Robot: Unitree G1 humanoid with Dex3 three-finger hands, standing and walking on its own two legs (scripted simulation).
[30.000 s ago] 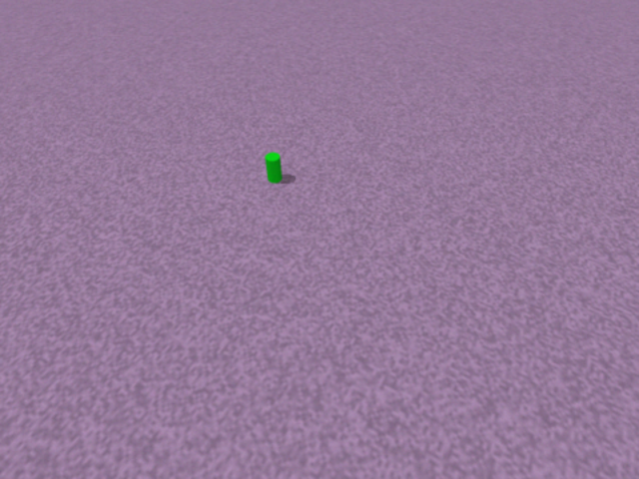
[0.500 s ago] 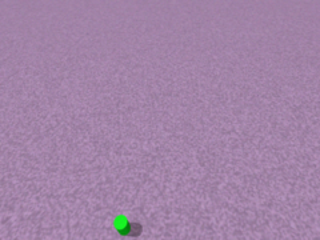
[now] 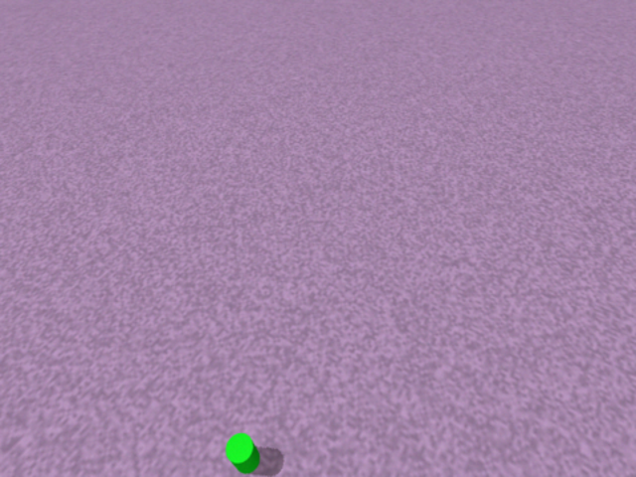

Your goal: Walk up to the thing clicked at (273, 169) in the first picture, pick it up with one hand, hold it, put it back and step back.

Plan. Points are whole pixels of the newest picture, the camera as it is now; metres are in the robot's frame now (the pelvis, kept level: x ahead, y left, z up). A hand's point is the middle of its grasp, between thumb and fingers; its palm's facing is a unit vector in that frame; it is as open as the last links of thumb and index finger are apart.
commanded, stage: stand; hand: left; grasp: from the side
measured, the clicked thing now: (243, 453) +0.31 +0.24 -0.72
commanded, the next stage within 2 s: step back in 0.48 s
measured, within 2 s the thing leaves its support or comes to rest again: neither
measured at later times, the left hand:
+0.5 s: hand out of the picture +0.08 +0.25 -0.16, palm faces +0.01 -0.94 -0.34, open 7.4 cm
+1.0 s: hand out of the picture +0.07 +0.30 -0.18, palm faces -0.04 -0.93 -0.36, open 7.4 cm
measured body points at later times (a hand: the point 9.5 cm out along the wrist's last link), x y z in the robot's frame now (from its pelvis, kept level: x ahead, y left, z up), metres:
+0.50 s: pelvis +0.00 +0.00 +0.00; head +0.01 -0.01 +0.45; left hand +0.08 +0.30 -0.13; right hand +0.08 -0.30 -0.14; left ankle +0.00 +0.13 -0.75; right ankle +0.00 -0.13 -0.75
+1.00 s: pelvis -0.08 +0.04 -0.02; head +0.00 +0.07 +0.42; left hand +0.07 +0.35 -0.15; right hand -0.03 -0.28 -0.13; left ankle -0.07 +0.13 -0.75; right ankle -0.09 -0.10 -0.67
